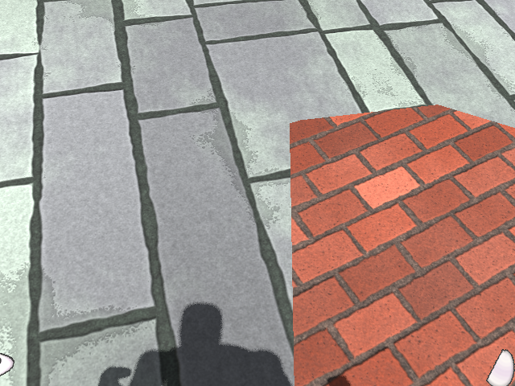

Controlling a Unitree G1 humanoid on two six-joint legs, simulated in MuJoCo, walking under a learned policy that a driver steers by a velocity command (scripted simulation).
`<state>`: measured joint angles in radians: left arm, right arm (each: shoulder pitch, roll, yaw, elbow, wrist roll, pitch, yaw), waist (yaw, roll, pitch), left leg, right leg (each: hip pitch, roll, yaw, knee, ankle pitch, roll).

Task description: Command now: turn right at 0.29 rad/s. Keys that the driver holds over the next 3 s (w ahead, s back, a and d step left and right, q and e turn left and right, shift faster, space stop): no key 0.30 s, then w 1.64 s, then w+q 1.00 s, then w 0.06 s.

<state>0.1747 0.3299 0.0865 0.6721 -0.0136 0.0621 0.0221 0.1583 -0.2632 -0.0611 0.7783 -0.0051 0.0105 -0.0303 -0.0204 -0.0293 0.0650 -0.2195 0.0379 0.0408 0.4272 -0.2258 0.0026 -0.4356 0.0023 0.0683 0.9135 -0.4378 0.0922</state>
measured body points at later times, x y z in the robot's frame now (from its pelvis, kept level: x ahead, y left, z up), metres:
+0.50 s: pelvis +0.03 -0.03 -0.01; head +0.03 -0.02 +0.44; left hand +0.16 +0.23 -0.13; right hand +0.10 -0.32 -0.12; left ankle +0.02 +0.09 -0.74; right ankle -0.01 -0.14 -0.74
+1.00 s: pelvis +0.25 -0.06 -0.03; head +0.29 -0.06 +0.42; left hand +0.51 +0.16 -0.09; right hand +0.18 -0.33 -0.16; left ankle +0.03 +0.09 -0.73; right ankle +0.37 -0.16 -0.75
